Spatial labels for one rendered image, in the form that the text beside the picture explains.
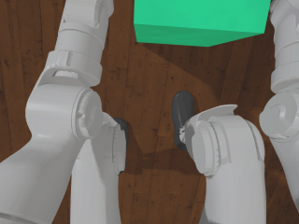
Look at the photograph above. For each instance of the robot right upper arm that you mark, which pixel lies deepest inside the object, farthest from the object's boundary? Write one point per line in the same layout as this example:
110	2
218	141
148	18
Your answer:
280	122

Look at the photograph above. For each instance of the robot left upper arm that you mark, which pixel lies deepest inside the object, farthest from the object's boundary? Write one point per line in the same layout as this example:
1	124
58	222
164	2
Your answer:
33	180

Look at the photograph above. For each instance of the robot right foot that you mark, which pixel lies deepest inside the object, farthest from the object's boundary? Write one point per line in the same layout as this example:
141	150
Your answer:
182	109

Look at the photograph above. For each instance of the robot foot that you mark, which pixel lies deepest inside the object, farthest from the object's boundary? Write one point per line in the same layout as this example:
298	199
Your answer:
124	128
182	109

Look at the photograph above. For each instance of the robot left foot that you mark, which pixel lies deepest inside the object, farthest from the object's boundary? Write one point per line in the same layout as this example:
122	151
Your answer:
124	128

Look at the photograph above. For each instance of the carton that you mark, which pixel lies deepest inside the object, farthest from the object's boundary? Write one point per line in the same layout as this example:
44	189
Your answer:
199	23

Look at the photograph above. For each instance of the right robot forearm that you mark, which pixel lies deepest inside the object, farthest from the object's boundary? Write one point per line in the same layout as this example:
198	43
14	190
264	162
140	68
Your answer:
284	16

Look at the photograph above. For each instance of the left robot forearm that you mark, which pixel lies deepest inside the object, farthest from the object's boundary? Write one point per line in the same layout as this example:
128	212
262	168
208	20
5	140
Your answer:
82	34

